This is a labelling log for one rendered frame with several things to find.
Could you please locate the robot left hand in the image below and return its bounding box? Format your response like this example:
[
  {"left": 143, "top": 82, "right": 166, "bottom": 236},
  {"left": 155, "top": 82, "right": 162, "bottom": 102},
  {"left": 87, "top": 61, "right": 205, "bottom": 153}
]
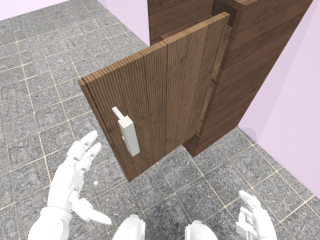
[{"left": 47, "top": 130, "right": 112, "bottom": 225}]

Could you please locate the handle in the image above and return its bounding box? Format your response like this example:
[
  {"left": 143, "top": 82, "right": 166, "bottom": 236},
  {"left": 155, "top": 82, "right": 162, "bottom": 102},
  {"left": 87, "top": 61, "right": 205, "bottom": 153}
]
[{"left": 112, "top": 106, "right": 140, "bottom": 157}]

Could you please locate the cupboard door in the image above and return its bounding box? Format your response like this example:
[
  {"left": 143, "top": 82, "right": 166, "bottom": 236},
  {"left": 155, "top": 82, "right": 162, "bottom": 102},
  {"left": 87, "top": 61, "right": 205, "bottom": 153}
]
[{"left": 77, "top": 11, "right": 230, "bottom": 182}]

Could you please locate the robot right hand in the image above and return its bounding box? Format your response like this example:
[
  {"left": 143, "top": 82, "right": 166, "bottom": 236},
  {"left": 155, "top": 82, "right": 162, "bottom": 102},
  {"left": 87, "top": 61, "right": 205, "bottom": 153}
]
[{"left": 235, "top": 190, "right": 277, "bottom": 240}]

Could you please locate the robot left thigh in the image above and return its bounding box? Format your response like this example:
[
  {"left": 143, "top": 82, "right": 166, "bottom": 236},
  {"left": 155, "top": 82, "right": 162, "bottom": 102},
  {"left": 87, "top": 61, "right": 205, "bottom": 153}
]
[{"left": 112, "top": 217, "right": 146, "bottom": 240}]

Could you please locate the left robot forearm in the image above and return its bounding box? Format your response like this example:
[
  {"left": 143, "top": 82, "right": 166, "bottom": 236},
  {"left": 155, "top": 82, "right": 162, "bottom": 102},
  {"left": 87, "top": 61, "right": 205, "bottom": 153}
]
[{"left": 28, "top": 206, "right": 72, "bottom": 240}]

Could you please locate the right robot shin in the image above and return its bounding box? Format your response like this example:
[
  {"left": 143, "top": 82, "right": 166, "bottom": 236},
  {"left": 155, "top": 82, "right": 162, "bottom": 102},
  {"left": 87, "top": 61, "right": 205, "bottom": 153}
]
[{"left": 192, "top": 220, "right": 202, "bottom": 224}]

